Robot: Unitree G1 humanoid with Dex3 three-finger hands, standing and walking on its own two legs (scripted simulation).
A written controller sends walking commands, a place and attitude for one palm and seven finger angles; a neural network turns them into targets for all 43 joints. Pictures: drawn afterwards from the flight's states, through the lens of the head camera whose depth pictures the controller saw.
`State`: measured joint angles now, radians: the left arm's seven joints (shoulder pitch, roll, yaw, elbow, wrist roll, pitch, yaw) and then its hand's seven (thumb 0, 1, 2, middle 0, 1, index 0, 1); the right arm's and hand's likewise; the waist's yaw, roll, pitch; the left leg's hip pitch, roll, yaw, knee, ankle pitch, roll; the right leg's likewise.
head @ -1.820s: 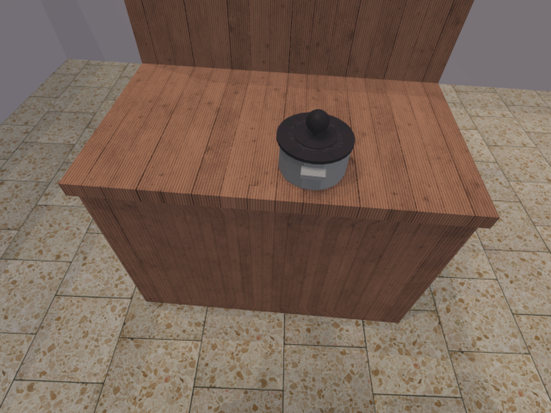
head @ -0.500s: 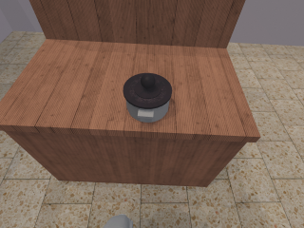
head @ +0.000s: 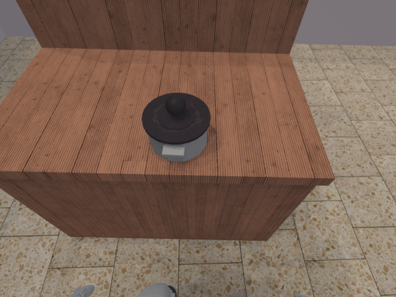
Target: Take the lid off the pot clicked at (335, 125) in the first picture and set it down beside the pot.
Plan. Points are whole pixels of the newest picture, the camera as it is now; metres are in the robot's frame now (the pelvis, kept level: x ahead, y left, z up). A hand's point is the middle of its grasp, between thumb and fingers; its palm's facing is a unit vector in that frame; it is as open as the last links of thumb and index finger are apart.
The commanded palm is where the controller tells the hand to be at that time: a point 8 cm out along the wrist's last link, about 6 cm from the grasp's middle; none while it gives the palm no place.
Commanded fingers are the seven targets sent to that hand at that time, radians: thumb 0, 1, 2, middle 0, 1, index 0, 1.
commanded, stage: come to a stop and stand still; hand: left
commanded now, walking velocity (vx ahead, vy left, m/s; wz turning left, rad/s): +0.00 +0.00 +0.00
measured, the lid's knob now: (175, 104) +0.52 +0.09 +0.06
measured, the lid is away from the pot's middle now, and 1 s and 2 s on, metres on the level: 0.00 0.00 0.00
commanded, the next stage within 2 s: look again from close up in 0.58 s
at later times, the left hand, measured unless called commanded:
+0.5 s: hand out of the picture +0.00 +0.18 -0.17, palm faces +0.00 -0.98 -0.21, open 7.3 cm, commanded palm none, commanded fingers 0.00 0.90 0.90 -0.20 -0.30 -0.20 -0.30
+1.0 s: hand out of the picture +0.01 +0.15 -0.16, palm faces -0.01 -0.98 -0.20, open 7.4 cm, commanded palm none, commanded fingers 0.00 0.90 0.90 -0.20 -0.30 -0.20 -0.30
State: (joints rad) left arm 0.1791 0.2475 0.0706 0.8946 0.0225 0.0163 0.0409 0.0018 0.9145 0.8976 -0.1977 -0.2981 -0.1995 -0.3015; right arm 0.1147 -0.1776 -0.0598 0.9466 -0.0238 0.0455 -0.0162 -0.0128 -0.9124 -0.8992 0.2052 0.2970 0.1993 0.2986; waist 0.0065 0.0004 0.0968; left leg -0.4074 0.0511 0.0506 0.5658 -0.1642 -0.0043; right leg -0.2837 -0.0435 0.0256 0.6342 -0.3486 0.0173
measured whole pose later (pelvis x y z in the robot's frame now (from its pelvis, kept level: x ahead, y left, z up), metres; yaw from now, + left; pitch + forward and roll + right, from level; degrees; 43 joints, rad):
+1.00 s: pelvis +0.00 -0.02 +0.01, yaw -1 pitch +0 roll +1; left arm 0.29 0.16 -0.02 1.06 0.01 -0.01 0.03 0.00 0.91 0.90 -0.20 -0.30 -0.20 -0.30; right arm 0.26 -0.18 0.00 1.05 0.00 -0.02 -0.01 0.00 -0.91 -0.90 0.20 0.30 0.20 0.30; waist 0.00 0.00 0.02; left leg -0.23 -0.02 0.02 0.49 -0.26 0.02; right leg -0.22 -0.02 0.04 0.51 -0.29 0.02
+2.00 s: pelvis -0.01 -0.03 +0.01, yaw +2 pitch -2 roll +0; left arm 0.52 0.18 0.04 0.20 -0.01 -0.04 0.08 0.01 0.91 0.90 -0.67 -0.81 -0.67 -0.81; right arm 0.14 -0.22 -0.02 0.59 0.03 -0.19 -0.04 0.01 -0.90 -0.90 0.20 0.30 0.19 0.30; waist 0.03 0.00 0.00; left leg -0.23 -0.01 -0.03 0.53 -0.26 0.00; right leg -0.19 -0.01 -0.02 0.52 -0.29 0.00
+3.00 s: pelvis +0.02 -0.02 +0.01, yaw +2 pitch -2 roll +0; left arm 0.63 0.28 0.17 -0.31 -0.01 -0.06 0.09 0.01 0.89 0.90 -1.30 -1.50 -1.30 -1.50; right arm 0.19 -0.19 0.02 0.59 0.01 -0.18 -0.07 0.01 -0.90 -0.90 0.20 0.30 0.20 0.30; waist 0.07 0.05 0.01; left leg -0.18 -0.02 -0.03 0.51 -0.29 0.01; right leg -0.13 -0.02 -0.02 0.48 -0.31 0.02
